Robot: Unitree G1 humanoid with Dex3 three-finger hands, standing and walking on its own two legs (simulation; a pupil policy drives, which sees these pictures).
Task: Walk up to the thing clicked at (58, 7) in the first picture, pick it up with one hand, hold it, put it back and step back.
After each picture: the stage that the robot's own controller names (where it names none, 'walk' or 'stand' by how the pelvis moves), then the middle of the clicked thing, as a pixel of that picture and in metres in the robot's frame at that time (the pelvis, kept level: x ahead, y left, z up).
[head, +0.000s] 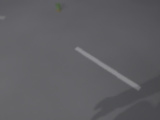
stand; (58, 7) +2.20 +0.40 -0.72
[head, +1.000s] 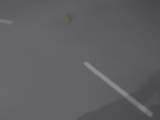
walk; (68, 18) +2.07 +0.20 -0.70
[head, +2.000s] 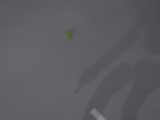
walk; (68, 35) +1.40 +0.15 -0.71
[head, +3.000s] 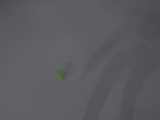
walk; (60, 75) +0.91 +0.19 -0.71
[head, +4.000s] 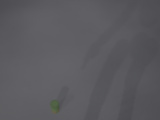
walk; (55, 106) +0.59 +0.20 -0.71
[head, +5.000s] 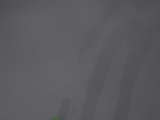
stand; out of the picture +0.42 +0.20 -0.70
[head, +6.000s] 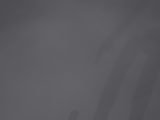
stand; out of the picture +0.39 +0.19 -0.72
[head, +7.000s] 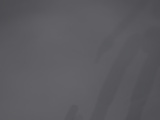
stand; out of the picture +0.41 +0.18 -0.72
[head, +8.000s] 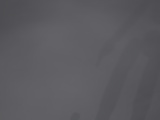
stand; out of the picture +0.39 +0.18 -0.73
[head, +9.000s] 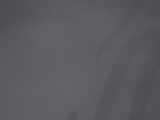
stand; out of the picture +0.37 +0.20 -0.73
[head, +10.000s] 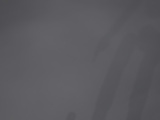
stand; out of the picture +0.36 +0.20 -0.73
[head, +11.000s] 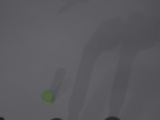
go down; (48, 97) +0.41 +0.20 -0.56
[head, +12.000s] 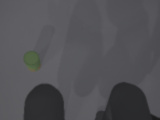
go down; (32, 61) +0.45 +0.23 -0.31
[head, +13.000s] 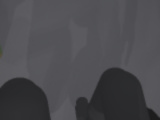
close in; out of the picture +0.44 +0.25 -0.25
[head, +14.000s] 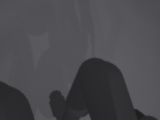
close; out of the picture +0.44 +0.28 -0.23
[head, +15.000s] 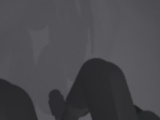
lift; out of the picture +0.41 +0.27 -0.23
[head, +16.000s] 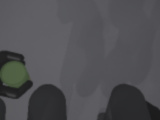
lift; (17, 77) +0.33 +0.24 -0.07
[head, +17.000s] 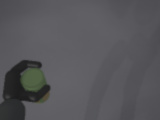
hold; (36, 86) +0.33 +0.17 +0.06
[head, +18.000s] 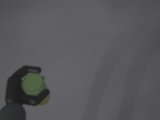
hold; (37, 90) +0.33 +0.18 +0.01
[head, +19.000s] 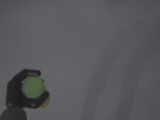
crouch; (37, 93) +0.33 +0.18 -0.01
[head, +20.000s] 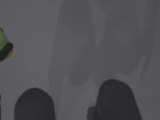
crouch; out of the picture +0.46 +0.24 -0.09
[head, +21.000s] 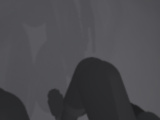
lower; out of the picture +0.44 +0.29 -0.23
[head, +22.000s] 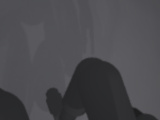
lower; out of the picture +0.44 +0.30 -0.23
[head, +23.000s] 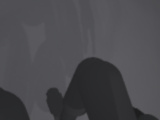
lower; out of the picture +0.44 +0.30 -0.23
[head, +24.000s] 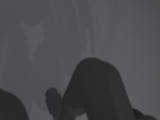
lower; out of the picture +0.45 +0.30 -0.23
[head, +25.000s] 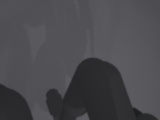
loosen; out of the picture +0.44 +0.27 -0.23
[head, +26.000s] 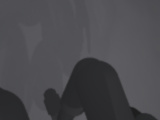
withdraw; out of the picture +0.44 +0.27 -0.24
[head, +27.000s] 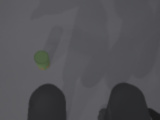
walk; (42, 60) +0.47 +0.20 -0.34
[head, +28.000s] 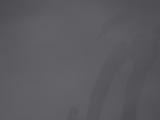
stand; out of the picture +0.39 +0.15 -0.66
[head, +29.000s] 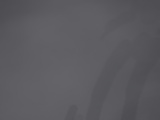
stand; out of the picture +0.40 +0.17 -0.67
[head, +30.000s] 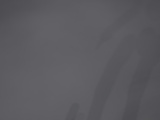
stand; out of the picture +0.40 +0.17 -0.69
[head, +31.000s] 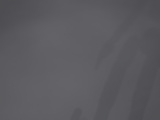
walk; out of the picture +0.41 +0.17 -0.72
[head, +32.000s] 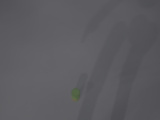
walk; (75, 95) +0.56 +0.05 -0.70
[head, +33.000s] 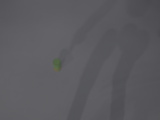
walk; (57, 65) +0.84 +0.19 -0.70
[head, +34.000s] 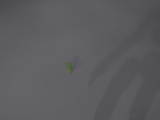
stand; (69, 67) +1.04 +0.19 -0.71
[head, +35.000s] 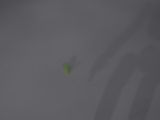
stand; (66, 68) +1.03 +0.19 -0.73
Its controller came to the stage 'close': yes
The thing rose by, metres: 0.72
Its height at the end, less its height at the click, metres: +0.00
